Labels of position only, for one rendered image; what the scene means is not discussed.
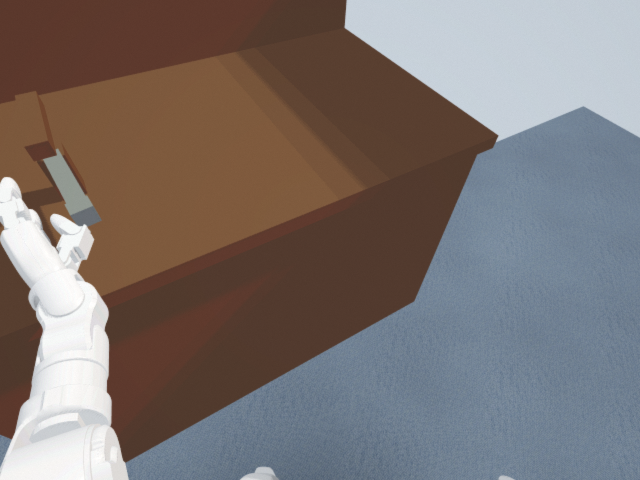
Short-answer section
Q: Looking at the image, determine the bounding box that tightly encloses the counter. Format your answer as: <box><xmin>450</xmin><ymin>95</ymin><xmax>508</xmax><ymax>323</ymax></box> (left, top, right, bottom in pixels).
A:
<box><xmin>0</xmin><ymin>0</ymin><xmax>499</xmax><ymax>463</ymax></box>

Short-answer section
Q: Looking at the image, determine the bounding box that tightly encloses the left robot upper arm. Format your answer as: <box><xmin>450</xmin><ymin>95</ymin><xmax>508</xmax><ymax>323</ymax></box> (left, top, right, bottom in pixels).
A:
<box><xmin>0</xmin><ymin>424</ymin><xmax>129</xmax><ymax>480</ymax></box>

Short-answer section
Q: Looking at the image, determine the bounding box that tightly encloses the tap lever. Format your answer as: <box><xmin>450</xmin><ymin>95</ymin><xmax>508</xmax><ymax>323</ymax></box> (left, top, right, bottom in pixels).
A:
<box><xmin>43</xmin><ymin>149</ymin><xmax>102</xmax><ymax>227</ymax></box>

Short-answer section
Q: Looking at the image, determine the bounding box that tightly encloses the robot left forearm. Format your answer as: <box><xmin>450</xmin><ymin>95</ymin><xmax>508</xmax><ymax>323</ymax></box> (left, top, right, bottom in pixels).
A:
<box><xmin>0</xmin><ymin>269</ymin><xmax>112</xmax><ymax>475</ymax></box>

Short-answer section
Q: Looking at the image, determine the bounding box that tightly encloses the left robot shin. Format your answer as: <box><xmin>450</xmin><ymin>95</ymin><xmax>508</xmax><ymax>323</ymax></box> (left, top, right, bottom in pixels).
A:
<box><xmin>255</xmin><ymin>467</ymin><xmax>276</xmax><ymax>476</ymax></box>

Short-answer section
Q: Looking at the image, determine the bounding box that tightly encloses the robot left hand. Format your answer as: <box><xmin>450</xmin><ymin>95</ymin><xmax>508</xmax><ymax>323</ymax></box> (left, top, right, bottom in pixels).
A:
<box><xmin>0</xmin><ymin>177</ymin><xmax>94</xmax><ymax>289</ymax></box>

